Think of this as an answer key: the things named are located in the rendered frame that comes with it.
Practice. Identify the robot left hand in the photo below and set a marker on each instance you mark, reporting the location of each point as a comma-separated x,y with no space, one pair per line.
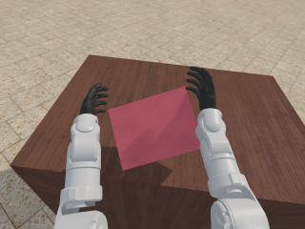
89,102

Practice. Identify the pedestal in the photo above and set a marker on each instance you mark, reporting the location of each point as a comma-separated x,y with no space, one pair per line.
265,133

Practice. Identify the carton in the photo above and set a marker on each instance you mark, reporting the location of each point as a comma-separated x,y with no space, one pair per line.
154,128

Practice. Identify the right robot upper arm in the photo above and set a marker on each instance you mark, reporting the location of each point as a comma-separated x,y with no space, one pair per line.
237,213

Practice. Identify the right robot forearm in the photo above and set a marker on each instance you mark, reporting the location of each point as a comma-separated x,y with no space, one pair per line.
225,180

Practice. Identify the robot right hand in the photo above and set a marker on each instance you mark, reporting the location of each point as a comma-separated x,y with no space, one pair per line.
206,90

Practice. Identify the left robot upper arm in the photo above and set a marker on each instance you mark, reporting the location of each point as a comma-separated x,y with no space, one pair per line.
83,220

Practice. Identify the left robot forearm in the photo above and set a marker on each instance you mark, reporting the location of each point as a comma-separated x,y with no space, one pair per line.
83,165

